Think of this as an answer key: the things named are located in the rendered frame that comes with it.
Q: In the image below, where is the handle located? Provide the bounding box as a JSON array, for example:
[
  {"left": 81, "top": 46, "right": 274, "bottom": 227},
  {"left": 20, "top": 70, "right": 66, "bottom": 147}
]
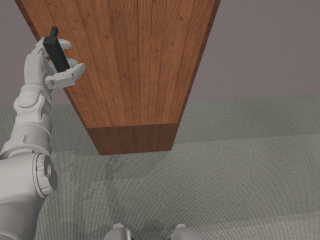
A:
[{"left": 43, "top": 26, "right": 73, "bottom": 75}]

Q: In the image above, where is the left robot upper arm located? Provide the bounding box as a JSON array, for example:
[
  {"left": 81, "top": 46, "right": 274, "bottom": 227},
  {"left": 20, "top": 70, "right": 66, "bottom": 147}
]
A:
[{"left": 0, "top": 152, "right": 58, "bottom": 240}]

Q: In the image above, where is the robot left hand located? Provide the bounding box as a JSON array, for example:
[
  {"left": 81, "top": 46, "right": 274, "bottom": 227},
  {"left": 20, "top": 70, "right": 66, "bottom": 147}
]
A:
[{"left": 24, "top": 37, "right": 86, "bottom": 94}]

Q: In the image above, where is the right robot thigh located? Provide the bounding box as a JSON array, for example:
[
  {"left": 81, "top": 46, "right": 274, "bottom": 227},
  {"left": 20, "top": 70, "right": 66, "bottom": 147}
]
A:
[{"left": 170, "top": 227, "right": 205, "bottom": 240}]

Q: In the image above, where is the robot right shin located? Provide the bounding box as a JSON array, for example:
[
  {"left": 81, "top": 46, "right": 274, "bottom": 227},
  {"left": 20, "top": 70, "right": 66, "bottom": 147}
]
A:
[{"left": 175, "top": 224, "right": 186, "bottom": 230}]

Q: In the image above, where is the cupboard door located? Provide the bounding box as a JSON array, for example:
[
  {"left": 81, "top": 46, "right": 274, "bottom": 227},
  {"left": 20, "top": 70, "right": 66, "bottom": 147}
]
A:
[{"left": 21, "top": 0, "right": 215, "bottom": 128}]

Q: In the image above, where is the left robot forearm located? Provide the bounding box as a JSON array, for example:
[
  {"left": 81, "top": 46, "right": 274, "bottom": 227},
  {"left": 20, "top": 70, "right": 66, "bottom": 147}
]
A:
[{"left": 0, "top": 83, "right": 52, "bottom": 160}]

